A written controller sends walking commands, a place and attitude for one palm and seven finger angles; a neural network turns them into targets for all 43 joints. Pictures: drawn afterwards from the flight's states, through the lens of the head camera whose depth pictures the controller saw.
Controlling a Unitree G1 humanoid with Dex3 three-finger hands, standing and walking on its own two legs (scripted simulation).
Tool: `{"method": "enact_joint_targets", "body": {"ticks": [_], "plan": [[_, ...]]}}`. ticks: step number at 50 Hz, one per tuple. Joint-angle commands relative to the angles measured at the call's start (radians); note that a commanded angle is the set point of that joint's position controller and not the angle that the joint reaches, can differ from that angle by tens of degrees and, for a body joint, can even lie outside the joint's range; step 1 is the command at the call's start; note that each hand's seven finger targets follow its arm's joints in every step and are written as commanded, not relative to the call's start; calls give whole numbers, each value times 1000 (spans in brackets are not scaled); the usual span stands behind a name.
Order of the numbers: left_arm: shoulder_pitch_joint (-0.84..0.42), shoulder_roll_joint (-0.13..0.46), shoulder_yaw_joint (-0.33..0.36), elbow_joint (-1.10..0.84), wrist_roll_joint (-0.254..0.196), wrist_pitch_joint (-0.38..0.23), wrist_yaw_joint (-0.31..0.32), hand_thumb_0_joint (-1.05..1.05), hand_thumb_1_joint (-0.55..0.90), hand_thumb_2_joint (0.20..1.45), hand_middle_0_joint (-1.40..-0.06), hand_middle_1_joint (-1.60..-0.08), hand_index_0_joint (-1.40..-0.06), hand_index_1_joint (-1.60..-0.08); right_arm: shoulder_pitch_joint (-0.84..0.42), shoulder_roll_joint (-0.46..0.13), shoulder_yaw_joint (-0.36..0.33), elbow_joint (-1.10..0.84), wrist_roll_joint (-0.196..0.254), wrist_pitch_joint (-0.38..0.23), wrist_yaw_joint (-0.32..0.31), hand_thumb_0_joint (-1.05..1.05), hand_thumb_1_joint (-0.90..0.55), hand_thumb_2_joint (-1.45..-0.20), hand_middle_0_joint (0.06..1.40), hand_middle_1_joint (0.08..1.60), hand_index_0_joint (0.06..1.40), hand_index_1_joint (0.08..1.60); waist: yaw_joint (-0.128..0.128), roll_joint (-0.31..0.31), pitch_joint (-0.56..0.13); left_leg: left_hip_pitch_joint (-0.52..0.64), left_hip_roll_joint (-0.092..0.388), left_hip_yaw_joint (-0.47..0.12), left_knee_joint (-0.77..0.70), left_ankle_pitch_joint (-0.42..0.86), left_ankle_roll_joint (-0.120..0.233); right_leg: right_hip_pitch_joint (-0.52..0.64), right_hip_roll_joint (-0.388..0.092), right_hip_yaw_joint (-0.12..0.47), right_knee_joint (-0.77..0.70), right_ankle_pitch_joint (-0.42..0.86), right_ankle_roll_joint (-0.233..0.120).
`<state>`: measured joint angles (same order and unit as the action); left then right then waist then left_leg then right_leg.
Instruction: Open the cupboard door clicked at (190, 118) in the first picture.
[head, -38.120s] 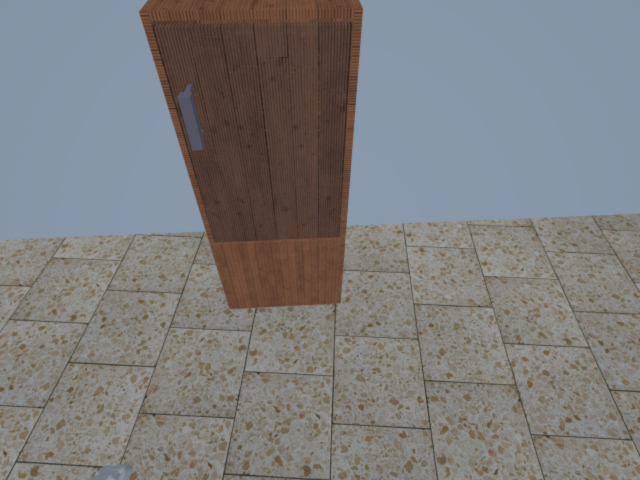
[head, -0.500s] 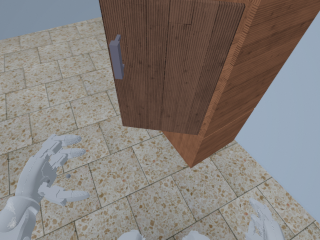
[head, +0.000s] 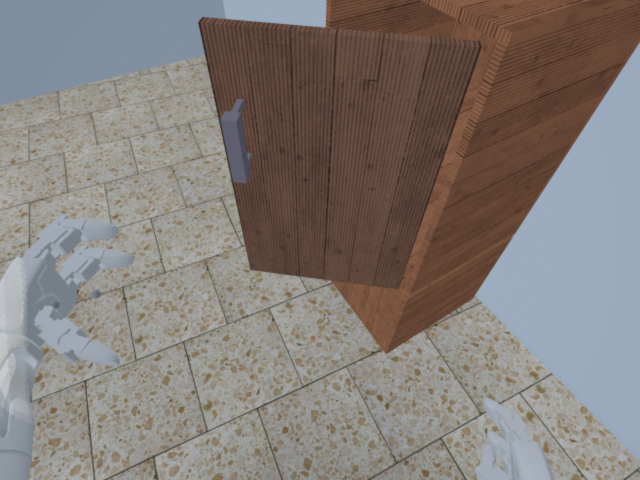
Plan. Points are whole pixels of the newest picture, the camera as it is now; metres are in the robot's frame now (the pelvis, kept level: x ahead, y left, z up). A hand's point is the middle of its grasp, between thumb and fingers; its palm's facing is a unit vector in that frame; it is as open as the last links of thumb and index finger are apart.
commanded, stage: raise the hand with hooked fingers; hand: left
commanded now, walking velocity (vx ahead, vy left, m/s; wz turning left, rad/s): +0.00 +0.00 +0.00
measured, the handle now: (240, 141) +0.59 +0.18 +0.08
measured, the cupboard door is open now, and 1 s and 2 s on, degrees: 50 50 50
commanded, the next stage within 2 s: move the hooked fingers beside the handle in 0.52 s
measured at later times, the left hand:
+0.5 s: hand (114, 292) +0.29 +0.26 +0.10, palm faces -0.04 -1.00 -0.04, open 14.0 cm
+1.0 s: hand (146, 243) +0.36 +0.24 +0.10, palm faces -0.10 -1.00 -0.02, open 14.0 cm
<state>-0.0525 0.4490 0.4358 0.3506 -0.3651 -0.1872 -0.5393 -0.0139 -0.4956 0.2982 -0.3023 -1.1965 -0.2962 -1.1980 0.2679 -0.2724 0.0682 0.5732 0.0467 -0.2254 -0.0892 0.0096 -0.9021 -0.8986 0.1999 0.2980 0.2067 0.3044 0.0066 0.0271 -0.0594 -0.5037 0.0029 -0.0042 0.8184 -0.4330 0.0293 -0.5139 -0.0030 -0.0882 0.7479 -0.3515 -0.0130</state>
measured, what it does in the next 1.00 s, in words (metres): stands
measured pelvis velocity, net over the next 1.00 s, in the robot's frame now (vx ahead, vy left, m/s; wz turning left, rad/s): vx -0.01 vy -0.01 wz -0.02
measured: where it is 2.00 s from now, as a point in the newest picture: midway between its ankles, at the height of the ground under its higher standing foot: outside the picture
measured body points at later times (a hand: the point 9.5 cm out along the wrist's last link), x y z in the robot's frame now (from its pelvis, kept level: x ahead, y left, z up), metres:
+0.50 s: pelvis +0.00 -0.01 +0.00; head +0.03 -0.01 +0.45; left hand +0.29 +0.31 +0.10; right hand +0.15 -0.26 -0.07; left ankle -0.01 +0.10 -0.71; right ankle +0.02 -0.12 -0.71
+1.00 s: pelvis -0.01 -0.01 +0.00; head +0.04 -0.01 +0.45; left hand +0.36 +0.30 +0.10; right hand +0.12 -0.27 -0.09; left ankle -0.01 +0.10 -0.71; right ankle +0.02 -0.12 -0.71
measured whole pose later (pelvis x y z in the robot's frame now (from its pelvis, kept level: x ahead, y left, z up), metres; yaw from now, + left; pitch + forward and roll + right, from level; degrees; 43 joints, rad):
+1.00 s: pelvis -0.01 -0.01 +0.00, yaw -1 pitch +9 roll -1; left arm -0.36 0.49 0.42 0.68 -0.30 -0.22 -0.56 -0.02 -0.50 0.30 -0.30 -1.20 -0.30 -1.20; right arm 0.30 -0.29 0.06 0.59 0.05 -0.17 -0.09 0.01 -0.90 -0.90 0.20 0.30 0.21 0.30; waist -0.04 0.01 -0.06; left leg -0.54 0.01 0.01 0.79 -0.40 0.02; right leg -0.57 0.00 -0.07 0.74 -0.33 -0.02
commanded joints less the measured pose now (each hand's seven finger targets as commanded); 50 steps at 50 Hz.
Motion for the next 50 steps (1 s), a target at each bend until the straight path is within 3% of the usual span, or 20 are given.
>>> {"method": "enact_joint_targets", "body": {"ticks": [1, 3, 8, 11, 13, 15, 23, 27, 29, 31, 32, 34, 36, 38, 39, 42, 45, 46, 49, 50], "plan": [[-263, 278, 89, -113, -19, -13, -45, 0, -500, 300, -300, -1200, -300, -1200, -24, -160, -72, -139, 12, -38, -17, 0, -900, -900, 200, 300, 200, 300, -9, 70, -225, 91, -8, -33, -146, 345, -14, 153, 19, 41, -92, 257, -21], [-223, 249, 68, -109, -17, -9, -54, 0, -500, 300, -300, -1200, -300, -1200, -23, -159, -76, -148, 12, -40, -13, 0, -900, -900, 200, 300, 200, 300, -4, 46, -236, 97, -7, -32, -146, 370, -9, 162, 16, 42, -93, 279, -19], [-187, 269, 117, -132, -40, -42, -45, 0, -500, 300, -300, -1200, -300, -1200, -20, -160, -83, -163, 7, -37, 5, 0, -900, -900, 200, 300, 200, 300, 9, -9, -249, 75, -10, -23, -144, 374, -9, 186, 18, 52, -92, 303, -16], [-208, 292, 146, -130, -41, -65, -28, 0, -500, 300, -300, -1200, -300, -1200, -17, -156, -82, -161, 3, -31, 6, 0, -900, -900, 200, 300, 200, 300, 11, 19, -247, 68, -12, -12, -145, 365, -9, 197, 16, 61, -90, 305, -18], [-234, 283, 128, -161, -30, -80, -14, 0, -500, 300, -300, -1200, -300, -1200, -20, -152, -81, -159, 4, -32, 4, 0, -900, -900, 200, 300, 200, 300, 8, 89, -239, 84, -12, -12, -153, 346, -10, 177, 14, 60, -94, 272, -20], [-254, 289, 120, -181, -19, -84, -11, 0, -500, 300, -300, -1200, -300, -1200, -17, -151, -82, -158, 2, -29, 4, 0, -900, -900, 200, 300, 200, 300, 3, 99, -249, 94, -11, -11, -154, 347, -6, 186, 14, 64, -95, 275, -21], [-242, 263, 99, -116, -26, -70, -29, 0, -500, 300, -300, -1200, -300, -1200, -25, -154, -78, -153, 11, -26, -11, 0, -900, -900, 200, 300, 200, 300, -11, 23, -209, 65, -11, -15, -164, 275, -2, 175, 13, 68, -121, 212, -13], [-258, 270, 96, -118, -23, -75, -33, 0, -500, 300, -300, -1200, -300, -1200, -26, -151, -76, -152, 11, -30, -12, 0, -900, -900, 200, 300, 200, 300, -6, 57, -218, 92, -11, -18, -167, 290, -4, 168, 15, 64, -117, 222, -17], [-249, 275, 102, -104, -25, -71, -32, 0, -500, 300, -300, -1200, -300, -1200, -24, -154, -74, -155, 6, -30, -10, 0, -900, -900, 200, 300, 200, 300, -1, 25, -216, 82, -11, -16, -161, 296, -3, 178, 17, 68, -113, 231, -18], [-247, 261, 93, -93, -25, -69, -36, 0, -500, 300, -300, -1200, -300, -1200, -27, -151, -75, -154, 10, -29, -10, 0, -900, -900, 200, 300, 200, 300, -6, 16, -214, 71, -12, -14, -163, 278, -3, 174, 14, 71, -118, 219, -13], [-307, 248, 67, -78, -21, -68, -37, 0, -500, 300, -300, -1200, -300, -1200, -30, -155, -72, -148, 11, -27, -14, 0, -900, -900, 200, 300, 200, 300, -25, 13, -179, 58, -11, -14, -164, 240, -4, 142, 14, 69, -125, 180, -11], [-416, 280, 76, -28, -18, -71, -36, 0, -500, 300, -300, -1200, -300, -1200, -23, -163, -69, -133, 10, -20, -21, 0, -900, -900, 200, 300, 200, 300, -38, -5, -142, 32, -10, -18, -156, 193, -4, 117, 15, 83, -132, 118, -13], [-503, 315, 86, 17, -1, -81, -36, 0, -500, 300, -300, -1200, -300, -1200, -14, -165, -69, -118, 11, -16, -27, 0, -900, -900, 200, 300, 200, 300, -47, 22, -162, 26, -11, -19, -151, 180, -3, 114, 8, 93, -133, 97, -12], [-568, 299, 47, 8, 21, -97, -32, 0, -500, 300, -300, -1200, -300, -1200, -8, -160, -68, -116, 11, -20, -30, 0, -900, -900, 200, 300, 200, 300, -49, 86, -217, 64, -12, -25, -155, 200, -4, 108, 8, 79, -115, 116, -17], [-601, 286, 25, 12, 19, -98, -34, 0, -500, 300, -300, -1200, -300, -1200, -6, -160, -67, -117, 7, -19, -31, 0, -900, -900, 200, 300, 200, 300, -52, 85, -234, 75, -12, -24, -144, 208, -4, 107, 12, 84, -109, 127, -20], [-612, 322, 50, 57, 31, -113, -31, 0, -500, 300, -300, -1200, -300, -1200, 22, -164, -73, -103, 7, -16, -29, 0, -900, -900, 200, 300, 200, 300, -44, 69, -310, 91, -11, -31, -140, 261, -5, 136, 12, 76, -94, 187, -19], [-580, 333, 68, 110, 33, -104, -29, 0, -500, 300, -300, -1200, -300, -1200, 32, -166, -73, -106, 4, -5, -19, 0, -900, -900, 200, 300, 200, 300, -26, 65, -323, 78, -10, -29, -136, 323, -10, 158, 14, 68, -75, 259, -23], [-568, 312, 55, 130, 33, -96, -29, 0, -500, 300, -300, -1200, -300, -1200, 32, -166, -73, -110, 5, 0, -14, 0, -900, -900, 200, 300, 200, 300, -26, 62, -316, 72, -10, -25, -138, 327, -10, 155, 14, 65, -74, 269, -22], [-569, 323, 66, 192, 35, -74, -20, 0, -500, 300, -300, -1200, -300, -1200, 44, -174, -73, -119, 4, 18, -4, 0, -900, -900, 200, 300, 200, 300, -20, 28, -262, 30, -9, -24, -142, 333, -11, 144, 17, 61, -71, 279, -25], [-559, 345, 90, 198, 38, -72, -15, 0, -500, 300, -300, -1200, -300, -1200, 49, -175, -78, -120, 5, 24, 0, 0, -900, -900, 200, 300, 200, 300, -18, 19, -274, 23, -8, -18, -142, 336, -10, 153, 15, 65, -72, 291, -20]]}}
